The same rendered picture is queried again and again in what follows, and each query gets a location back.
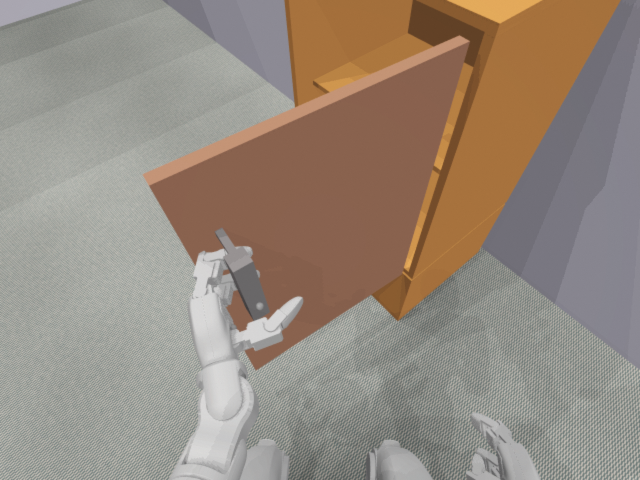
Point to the handle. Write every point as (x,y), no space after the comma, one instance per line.
(244,274)

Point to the robot left hand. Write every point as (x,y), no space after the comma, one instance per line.
(210,320)

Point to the robot right hand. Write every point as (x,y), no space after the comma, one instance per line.
(512,461)

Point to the robot right shin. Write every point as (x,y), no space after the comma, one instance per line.
(390,443)

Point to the cupboard door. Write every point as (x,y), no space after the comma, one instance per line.
(327,194)

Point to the robot left forearm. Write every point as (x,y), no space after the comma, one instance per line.
(228,407)

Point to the right robot thigh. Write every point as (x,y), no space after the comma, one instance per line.
(394,463)

